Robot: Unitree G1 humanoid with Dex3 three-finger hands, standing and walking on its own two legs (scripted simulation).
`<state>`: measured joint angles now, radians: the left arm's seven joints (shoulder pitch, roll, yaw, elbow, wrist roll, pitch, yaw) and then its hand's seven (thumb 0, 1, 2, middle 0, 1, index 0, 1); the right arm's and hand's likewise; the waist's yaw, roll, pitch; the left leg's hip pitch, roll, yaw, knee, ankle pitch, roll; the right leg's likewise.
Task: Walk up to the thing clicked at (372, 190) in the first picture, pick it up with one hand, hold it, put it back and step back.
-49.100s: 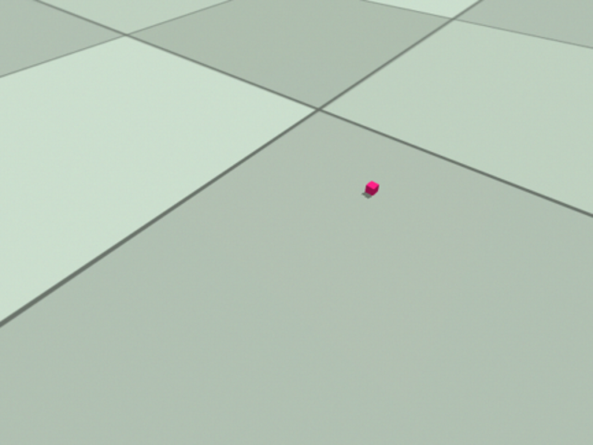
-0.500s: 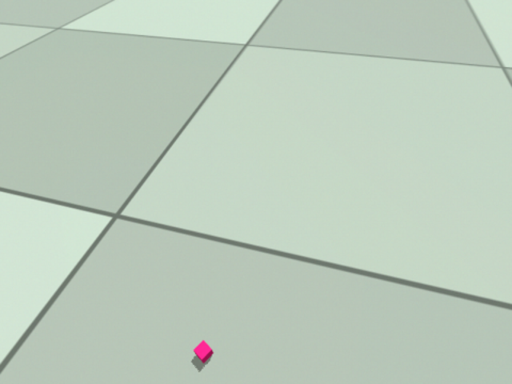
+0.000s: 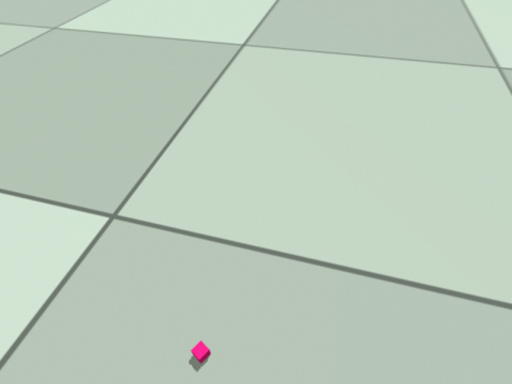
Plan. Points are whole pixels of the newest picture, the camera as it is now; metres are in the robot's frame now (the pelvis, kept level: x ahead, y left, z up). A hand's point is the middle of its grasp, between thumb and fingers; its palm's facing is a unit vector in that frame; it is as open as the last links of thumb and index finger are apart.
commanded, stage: stand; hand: left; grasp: from above
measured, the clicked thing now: (201, 352) +0.41 +0.25 -0.76
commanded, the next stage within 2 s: step back in 0.14 s
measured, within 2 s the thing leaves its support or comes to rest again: neither
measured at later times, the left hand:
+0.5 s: hand out of the picture +0.10 +0.31 -0.18, palm faces -0.02 -0.93 -0.38, open 7.4 cm
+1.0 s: hand out of the picture -0.04 +0.28 -0.15, palm faces -0.08 -0.91 -0.41, open 7.4 cm
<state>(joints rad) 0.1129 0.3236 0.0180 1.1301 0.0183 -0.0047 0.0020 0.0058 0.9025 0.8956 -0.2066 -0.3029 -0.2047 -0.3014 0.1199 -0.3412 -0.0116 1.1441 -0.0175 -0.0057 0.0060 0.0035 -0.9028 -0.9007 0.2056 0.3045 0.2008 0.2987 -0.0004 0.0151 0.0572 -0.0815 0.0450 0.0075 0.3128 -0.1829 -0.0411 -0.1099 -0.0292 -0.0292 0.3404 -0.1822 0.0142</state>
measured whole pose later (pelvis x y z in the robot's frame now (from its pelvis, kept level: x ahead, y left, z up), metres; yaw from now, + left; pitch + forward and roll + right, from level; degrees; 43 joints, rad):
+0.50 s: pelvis -0.06 +0.05 -0.02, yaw +0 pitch -1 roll -1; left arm 0.00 0.41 0.07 0.92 0.01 0.07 0.03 0.01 0.90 0.90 -0.21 -0.30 -0.20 -0.30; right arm 0.13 -0.38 -0.05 0.98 -0.02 0.02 0.01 0.00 -0.90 -0.90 0.20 0.30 0.20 0.30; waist -0.02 -0.05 0.19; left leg -0.28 -0.02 0.00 0.65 -0.34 0.04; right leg -0.44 0.05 0.14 0.90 -0.52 -0.02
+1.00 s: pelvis -0.16 +0.02 -0.02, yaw -5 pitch -2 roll +1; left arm 0.16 0.34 0.07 0.85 0.03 0.05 0.00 0.01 0.90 0.90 -0.21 -0.30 -0.21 -0.30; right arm 0.13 -0.40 -0.04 0.89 0.01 0.05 -0.02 0.00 -0.90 -0.90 0.21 0.30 0.20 0.30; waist 0.01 0.03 0.16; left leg -0.47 -0.11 -0.12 1.09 -0.49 0.00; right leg -0.27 0.01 0.04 0.63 -0.31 -0.03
